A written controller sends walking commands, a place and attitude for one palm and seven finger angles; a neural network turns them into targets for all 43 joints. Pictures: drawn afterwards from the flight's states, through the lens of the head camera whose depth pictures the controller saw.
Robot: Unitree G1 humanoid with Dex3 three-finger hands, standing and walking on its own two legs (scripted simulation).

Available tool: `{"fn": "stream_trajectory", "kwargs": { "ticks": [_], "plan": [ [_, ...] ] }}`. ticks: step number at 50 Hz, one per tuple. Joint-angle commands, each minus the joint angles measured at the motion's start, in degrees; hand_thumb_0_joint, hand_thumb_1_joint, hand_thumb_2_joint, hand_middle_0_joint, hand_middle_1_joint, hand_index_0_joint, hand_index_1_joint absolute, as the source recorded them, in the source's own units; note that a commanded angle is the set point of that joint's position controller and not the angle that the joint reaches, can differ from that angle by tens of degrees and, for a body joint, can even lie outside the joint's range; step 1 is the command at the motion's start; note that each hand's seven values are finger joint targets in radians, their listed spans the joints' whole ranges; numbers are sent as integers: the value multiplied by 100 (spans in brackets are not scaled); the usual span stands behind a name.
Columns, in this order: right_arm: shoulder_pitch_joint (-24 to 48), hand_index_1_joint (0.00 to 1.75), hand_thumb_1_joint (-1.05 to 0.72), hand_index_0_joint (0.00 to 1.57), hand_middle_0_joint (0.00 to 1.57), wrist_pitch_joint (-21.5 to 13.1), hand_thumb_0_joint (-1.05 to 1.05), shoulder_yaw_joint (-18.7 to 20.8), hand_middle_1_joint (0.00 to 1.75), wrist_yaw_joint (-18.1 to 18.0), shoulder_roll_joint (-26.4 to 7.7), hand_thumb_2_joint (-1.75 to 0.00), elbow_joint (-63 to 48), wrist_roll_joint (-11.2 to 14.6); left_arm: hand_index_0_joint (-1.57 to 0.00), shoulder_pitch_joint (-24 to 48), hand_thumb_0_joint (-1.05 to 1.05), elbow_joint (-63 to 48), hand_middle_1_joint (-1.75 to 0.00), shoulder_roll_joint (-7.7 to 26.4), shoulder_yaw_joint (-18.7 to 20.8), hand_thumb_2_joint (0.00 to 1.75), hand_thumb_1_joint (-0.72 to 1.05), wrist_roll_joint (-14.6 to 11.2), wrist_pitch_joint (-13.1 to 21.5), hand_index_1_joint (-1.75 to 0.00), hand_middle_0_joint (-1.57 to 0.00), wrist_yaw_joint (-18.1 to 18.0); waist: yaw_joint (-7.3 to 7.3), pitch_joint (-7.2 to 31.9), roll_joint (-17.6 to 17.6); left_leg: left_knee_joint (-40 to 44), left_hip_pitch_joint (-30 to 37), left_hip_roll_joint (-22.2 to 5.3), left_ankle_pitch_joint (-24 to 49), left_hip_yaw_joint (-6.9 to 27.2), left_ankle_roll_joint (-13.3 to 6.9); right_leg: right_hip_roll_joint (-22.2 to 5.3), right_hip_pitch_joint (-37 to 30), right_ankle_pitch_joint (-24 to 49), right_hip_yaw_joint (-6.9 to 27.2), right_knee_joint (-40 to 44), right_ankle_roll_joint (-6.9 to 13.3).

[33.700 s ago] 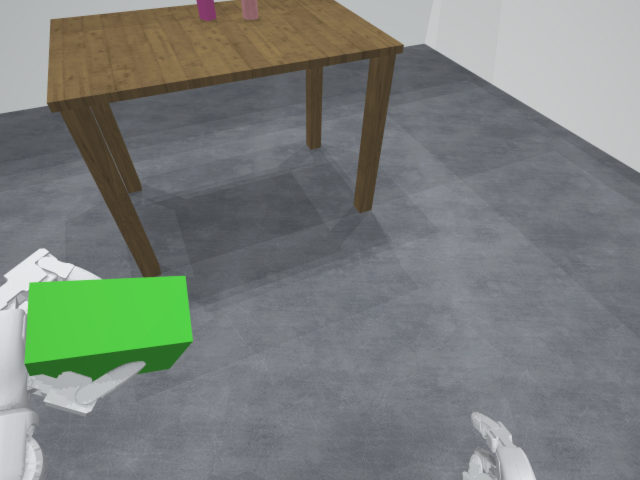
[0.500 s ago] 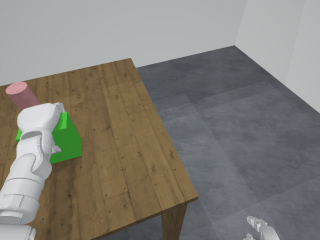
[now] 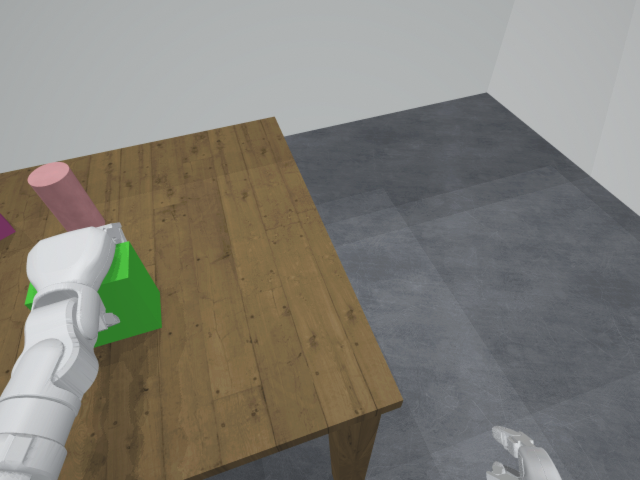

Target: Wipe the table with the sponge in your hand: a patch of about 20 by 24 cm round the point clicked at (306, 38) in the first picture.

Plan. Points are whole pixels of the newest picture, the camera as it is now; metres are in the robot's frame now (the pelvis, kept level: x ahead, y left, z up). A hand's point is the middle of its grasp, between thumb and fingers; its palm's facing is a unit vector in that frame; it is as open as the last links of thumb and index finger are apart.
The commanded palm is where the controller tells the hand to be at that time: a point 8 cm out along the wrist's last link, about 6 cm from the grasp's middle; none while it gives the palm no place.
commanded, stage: wipe back along the first lane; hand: left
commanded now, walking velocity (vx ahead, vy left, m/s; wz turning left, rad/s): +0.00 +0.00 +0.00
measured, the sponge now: (109, 306) +0.31 +0.33 +0.03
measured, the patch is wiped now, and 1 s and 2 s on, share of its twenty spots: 1.00 1.00 1.00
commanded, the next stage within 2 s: lift the sponge slowly off the table in 1.20 s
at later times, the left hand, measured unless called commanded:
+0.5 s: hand (94, 312) +0.28 +0.31 +0.08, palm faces +0.02 -0.05 -1.00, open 10.0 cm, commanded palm +0.23 +0.30 +0.11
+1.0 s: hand (83, 359) +0.22 +0.29 +0.07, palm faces +0.04 -0.06 -1.00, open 10.0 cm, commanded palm +0.18 +0.28 +0.11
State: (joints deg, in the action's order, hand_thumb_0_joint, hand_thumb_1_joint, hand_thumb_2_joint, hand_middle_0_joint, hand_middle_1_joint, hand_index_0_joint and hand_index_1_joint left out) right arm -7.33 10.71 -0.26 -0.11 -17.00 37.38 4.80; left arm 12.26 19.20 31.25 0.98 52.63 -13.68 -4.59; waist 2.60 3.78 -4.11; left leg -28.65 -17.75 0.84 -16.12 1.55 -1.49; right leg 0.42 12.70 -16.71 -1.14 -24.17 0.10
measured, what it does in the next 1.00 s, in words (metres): stands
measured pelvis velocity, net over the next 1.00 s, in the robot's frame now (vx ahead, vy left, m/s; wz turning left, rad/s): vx -0.01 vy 0.00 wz -0.01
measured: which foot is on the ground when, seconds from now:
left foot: down 0.00-1.00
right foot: down 0.00-1.00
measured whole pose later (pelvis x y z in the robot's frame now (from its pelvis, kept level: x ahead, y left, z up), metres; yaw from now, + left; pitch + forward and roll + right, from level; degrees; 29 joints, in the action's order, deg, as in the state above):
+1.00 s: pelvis -0.01 +0.00 +0.00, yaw -1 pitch +2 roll -1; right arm -4.4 8.7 -1.0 0.0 -15.9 35.1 4.2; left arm -13.7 -8.9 27.7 -0.7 51.5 -19.9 -6.8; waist 5.0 3.4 -5.6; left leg -29.2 -14.3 0.8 -16.6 0.7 -1.4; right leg 0.4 10.2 -17.6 -0.3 -26.0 0.1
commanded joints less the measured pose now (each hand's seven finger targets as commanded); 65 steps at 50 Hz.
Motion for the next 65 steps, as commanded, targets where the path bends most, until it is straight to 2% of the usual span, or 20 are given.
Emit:
{"fn": "stream_trajectory", "kwargs": {
  "ticks": [1, 12, 13, 18, 24, 27, 30, 31, 34, 35, 36, 41, 43, 45, 46, 53, 56, 58, 61, 65],
  "plan": [
    [699, 30, -90, 20, 20, -304, 0, 254, 30, -24, -737, -90, -885, 21, -120, 88, 0, -491, -160, 980, 157, 130, 10, 0, -119, -160, -120, 220, 72, 1063, 268, 90, 658, 77, 2360, 80, -149, 140, -471, 2464, -52, -40, 363],
    [852, 30, -90, 20, 20, -319, 0, 204, 30, -41, -691, -90, -1002, 18, -120, -87, 0, -1066, -160, 731, -37, 130, 10, -93, -352, -160, -120, 255, 55, 728, 373, 236, 611, 42, 1799, 120, -160, 164, -304, 1828, -75, 82, 353],
    [846, 30, -90, 20, 20, -330, 0, 206, 30, -43, -693, -90, -1002, 21, -120, -310, 0, -1070, -160, 877, 139, 130, 10, -114, -344, -160, -120, 240, 116, 824, 430, 209, 643, 43, 1891, 127, -160, 161, -395, 1933, -47, 61, 356],
    [946, 30, -90, 20, 20, -394, 0, 189, 30, 12, -628, -90, -1075, 4, -120, -857, 0, -1536, -160, 507, -74, 130, 10, -159, -317, -160, -120, 229, 152, 864, 352, 175, 725, 20, 2121, 143, -136, 162, -438, 2129, -42, -3, 353],
    [1032, 30, -90, 20, 20, -392, 0, 168, 30, -15, -634, -90, -1053, -16, -120, -1040, 0, -1858, -160, 657, 110, 130, 10, -232, -475, -160, -120, 157, 156, 687, 521, 195, 636, 33, 2012, 98, -135, 140, -503, 2282, 13, 17, 319],
    [1070, 30, -90, 20, 20, -429, 0, 156, 30, -6, -592, -90, -1098, -13, -120, -1481, 0, -2127, -160, 578, 125, 130, 10, -286, -498, -160, -120, 145, 214, 752, 445, 170, 697, 39, 2149, 96, -129, 128, -609, 2431, 22, -22, 318],
    [1115, 30, -90, 20, 20, -444, 0, 160, 30, 7, -610, -90, -1081, -24, -120, -1829, 0, -2296, -160, 758, 347, 130, 10, -307, -498, -160, -120, 115, 259, 750, 428, 144, 698, 27, 2272, 111, -105, 129, -663, 2663, 129, -70, 334],
    [1100, 30, -90, 20, 20, -463, 0, 158, 30, 20, -559, -90, -1110, -24, -120, -2041, 0, -2416, -160, 550, 212, 130, 10, -337, -476, -160, -120, 113, 255, 753, 431, 106, 701, 37, 2346, 93, -107, 115, -694, 2748, 68, -96, 314],
    [1105, 30, -90, 20, 20, -483, 0, 170, 30, 52, -539, -90, -1135, -35, -120, -2554, 0, -2753, -160, 539, 314, 130, 10, -428, -452, -160, -120, 58, 287, 822, 496, 51, 689, 29, 2451, 73, -94, 95, -758, 3025, 99, -144, 283],
    [1148, 30, -90, 20, 20, -466, 0, 182, 30, 48, -568, -90, -1121, -30, -120, -2542, 0, -2820, -160, 653, 423, 130, 10, -416, -484, -160, -120, 34, 287, 733, 445, 85, 677, 8, 2384, 108, -79, 122, -675, 2868, 160, -133, 309],
    [1138, 30, -90, 20, 20, -471, 0, 174, 30, 51, -541, -90, -1146, -37, -120, -2500, 0, -2888, -160, 411, 205, 130, 10, -391, -501, -160, -120, 24, 248, 646, 481, 81, 639, 2, 2341, 98, -84, 123, -581, 2754, 77, -129, 293],
    [1193, 30, -90, 20, 20, -485, 0, 182, 30, 17, -530, -90, -1177, -35, -120, -2641, 0, -3135, -160, 341, 130, 130, 10, -380, -624, -160, -120, -54, 269, 567, 372, 153, 657, -5, 2039, 107, -101, 136, -496, 2303, 63, -75, 301],
    [1210, 30, -90, 20, 20, -494, 0, 181, 30, -3, -537, -90, -1146, -38, -120, -2596, 0, -3074, -160, 305, 71, 130, 10, -336, -668, -160, -120, -56, 262, 524, 554, 172, 641, -7, 1951, 124, -103, 144, -455, 2189, 80, -53, 301],
    [1295, 30, -90, 20, 20, -491, 0, 171, 30, -27, -552, -90, -1140, -33, -120, -2554, 0, -3136, -160, 436, 146, 130, 10, -308, -711, -160, -120, -56, 290, 466, 394, 221, 672, -2, 1804, 144, -104, 162, -433, 2002, 176, -17, 332],
    [1275, 30, -90, 20, 20, -505, 0, 154, 30, -24, -509, -90, -1171, -37, -120, -2557, 0, -3183, -160, 182, -70, 130, 10, -308, -717, -160, -120, -43, 266, 532, 395, 211, 671, 4, 1839, 128, -115, 149, -466, 2000, 83, -39, 322],
    [1311, 30, -90, 20, 20, -552, 0, 140, 30, -13, -471, -90, -1187, -38, -120, -3274, 0, -3352, -160, 271, 106, 130, 10, -393, -664, -160, -120, -16, 343, 427, 591, 189, 619, 18, 1742, 127, -123, 142, -532, 2056, 136, -36, 296],
    [1363, 30, -90, 20, 20, -555, 0, 126, 30, -11, -459, -90, -1240, -43, -120, -3216, 0, -3573, -160, 137, -28, 130, 10, -385, -690, -160, -120, -21, 331, 325, 388, 241, 601, 3, 1571, 124, -128, 152, -437, 1788, 135, 0, 305],
    [1353, 30, -90, 20, 20, -566, 0, 129, 30, -16, -477, -90, -1195, -52, -120, -3278, 0, -3530, -160, 295, 125, 130, 10, -376, -685, -160, -120, -42, 350, 303, 483, 227, 588, 5, 1576, 132, -124, 151, -448, 1819, 165, 5, 305],
    [1376, 30, -90, 20, 20, -586, 0, 133, 30, -2, -435, -90, -1257, -53, -120, -3496, 0, -3746, -160, 80, -32, 130, 10, -368, -690, -160, -120, -64, 363, 346, 431, 217, 609, 2, 1584, 122, -125, 150, -451, 1787, 154, -10, 312],
    [1441, 30, -90, 20, 20, -587, 0, 139, 30, 0, -464, -90, -1229, -60, -120, -3561, 0, -3830, -160, 173, 55, 130, 10, -336, -700, -160, -120, -100, 365, 231, 494, 241, 608, -15, 1494, 160, -111, 186, -361, 1695, 279, 23, 331]
  ]
}}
